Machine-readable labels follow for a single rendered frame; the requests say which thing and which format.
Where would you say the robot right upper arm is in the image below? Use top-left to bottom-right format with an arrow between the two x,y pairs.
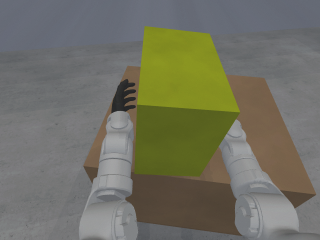
234,192 -> 320,240

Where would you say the carton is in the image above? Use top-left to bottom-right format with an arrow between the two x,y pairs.
134,26 -> 240,177

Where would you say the robot left upper arm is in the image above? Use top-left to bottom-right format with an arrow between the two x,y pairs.
79,199 -> 138,240

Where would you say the left robot hand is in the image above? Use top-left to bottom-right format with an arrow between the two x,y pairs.
111,79 -> 136,113

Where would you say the left robot forearm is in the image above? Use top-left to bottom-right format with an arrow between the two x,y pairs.
79,111 -> 134,237

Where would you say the pedestal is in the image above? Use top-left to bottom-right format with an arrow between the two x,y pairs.
83,66 -> 317,236

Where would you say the right robot forearm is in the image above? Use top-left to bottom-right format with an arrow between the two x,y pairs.
219,119 -> 299,230

